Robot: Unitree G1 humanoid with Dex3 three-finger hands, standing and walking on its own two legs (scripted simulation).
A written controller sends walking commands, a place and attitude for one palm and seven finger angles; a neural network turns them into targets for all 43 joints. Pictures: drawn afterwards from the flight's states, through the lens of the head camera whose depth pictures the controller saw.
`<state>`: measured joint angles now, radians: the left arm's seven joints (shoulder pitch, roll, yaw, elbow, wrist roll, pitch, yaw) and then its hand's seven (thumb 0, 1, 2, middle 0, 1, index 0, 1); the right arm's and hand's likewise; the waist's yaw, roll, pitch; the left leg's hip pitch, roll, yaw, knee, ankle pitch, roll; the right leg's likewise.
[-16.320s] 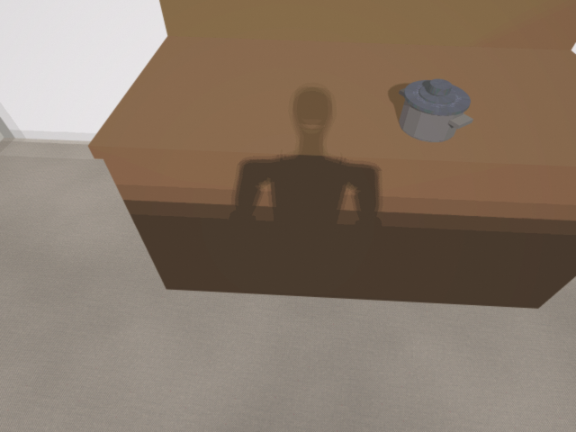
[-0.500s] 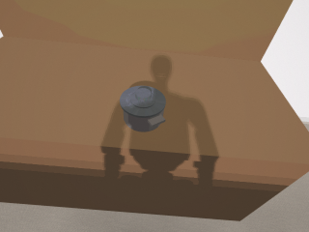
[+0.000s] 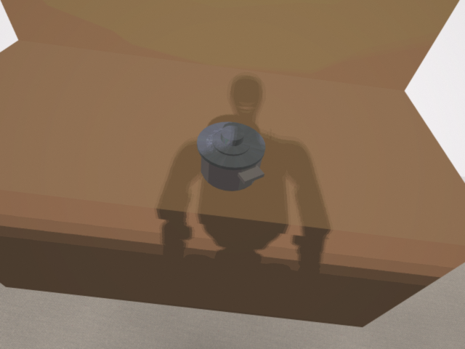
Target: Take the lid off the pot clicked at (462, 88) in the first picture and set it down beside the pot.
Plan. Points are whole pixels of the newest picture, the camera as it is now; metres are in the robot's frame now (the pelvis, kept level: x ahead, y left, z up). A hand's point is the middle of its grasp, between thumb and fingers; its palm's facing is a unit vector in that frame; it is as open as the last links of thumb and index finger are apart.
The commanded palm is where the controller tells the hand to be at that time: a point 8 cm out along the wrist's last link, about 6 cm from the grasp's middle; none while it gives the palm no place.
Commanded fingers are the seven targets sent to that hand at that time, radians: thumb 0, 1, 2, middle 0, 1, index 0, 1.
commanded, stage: look again from close up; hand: left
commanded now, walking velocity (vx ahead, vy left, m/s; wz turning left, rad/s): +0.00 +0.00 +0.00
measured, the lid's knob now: (232, 135) +0.53 +0.05 +0.08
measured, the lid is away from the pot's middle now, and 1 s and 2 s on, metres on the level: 0.00 0.00 0.00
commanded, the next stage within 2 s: none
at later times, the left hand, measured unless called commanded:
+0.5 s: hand out of the picture -0.06 +0.16 -0.19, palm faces +0.04 -0.99 -0.12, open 7.4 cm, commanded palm none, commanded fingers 0.00 0.90 0.90 -0.20 -0.30 -0.20 -0.30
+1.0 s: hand out of the picture -0.14 +0.16 -0.18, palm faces +0.11 -0.99 -0.10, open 7.4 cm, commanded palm none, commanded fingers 0.00 0.90 0.90 -0.20 -0.30 -0.20 -0.30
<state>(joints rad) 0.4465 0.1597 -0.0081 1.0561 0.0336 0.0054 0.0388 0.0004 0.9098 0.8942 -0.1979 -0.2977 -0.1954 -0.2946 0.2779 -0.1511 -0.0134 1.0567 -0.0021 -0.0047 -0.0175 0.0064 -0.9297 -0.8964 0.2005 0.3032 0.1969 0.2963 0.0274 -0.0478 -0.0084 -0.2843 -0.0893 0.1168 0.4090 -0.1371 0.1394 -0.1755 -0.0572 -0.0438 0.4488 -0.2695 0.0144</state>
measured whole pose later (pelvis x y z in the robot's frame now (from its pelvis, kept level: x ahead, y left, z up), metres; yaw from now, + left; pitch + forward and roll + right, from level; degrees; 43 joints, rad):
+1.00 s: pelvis -0.05 +0.03 +0.00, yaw +1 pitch -2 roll -2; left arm 0.48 0.10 0.01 1.11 0.04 0.01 0.04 0.00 0.91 0.89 -0.20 -0.30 -0.19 -0.29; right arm 0.30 -0.14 -0.04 1.11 0.00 0.01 -0.02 0.01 -0.92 -0.90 0.20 0.30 0.20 0.30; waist 0.03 -0.02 -0.02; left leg -0.30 -0.11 0.14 0.34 -0.11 0.12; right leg -0.24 -0.05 0.03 0.49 -0.32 -0.02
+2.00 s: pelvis -0.26 +0.17 -0.01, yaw -2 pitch -3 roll -3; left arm 0.31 0.18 0.04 1.00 0.01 0.05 0.03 0.01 0.91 0.89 -0.20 -0.30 -0.20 -0.29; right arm 0.37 -0.14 -0.05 1.03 -0.01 0.01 -0.04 0.01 -0.91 -0.90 0.20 0.30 0.19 0.30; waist -0.02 -0.10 0.11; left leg -0.35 -0.08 0.03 0.62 -0.22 0.10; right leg -0.21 -0.01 0.05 0.69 -0.46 0.00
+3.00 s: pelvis -0.34 +0.27 +0.00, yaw -1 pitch -1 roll +0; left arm 0.30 0.15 0.01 1.06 0.01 0.00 0.03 0.00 0.92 0.89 -0.20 -0.30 -0.20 -0.29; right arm 0.33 -0.12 -0.01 1.11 -0.01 -0.01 -0.03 0.01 -0.92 -0.90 0.20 0.30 0.20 0.30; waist -0.03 -0.01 0.02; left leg -0.29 -0.05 -0.04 0.41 -0.12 0.02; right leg -0.13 0.04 0.05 0.43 -0.29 -0.03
